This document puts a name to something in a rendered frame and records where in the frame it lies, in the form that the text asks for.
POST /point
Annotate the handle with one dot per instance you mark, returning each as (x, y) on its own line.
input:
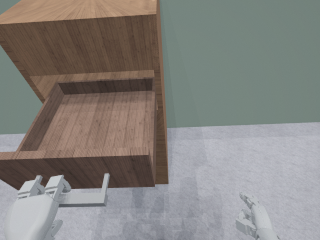
(67, 200)

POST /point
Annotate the cabinet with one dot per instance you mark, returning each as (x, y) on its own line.
(53, 41)

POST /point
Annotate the robot left hand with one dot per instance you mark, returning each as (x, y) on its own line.
(31, 216)

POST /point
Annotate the drawer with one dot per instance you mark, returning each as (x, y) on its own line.
(86, 129)

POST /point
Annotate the right robot forearm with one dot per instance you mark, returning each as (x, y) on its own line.
(266, 234)

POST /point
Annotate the robot right hand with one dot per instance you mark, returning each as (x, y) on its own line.
(249, 222)

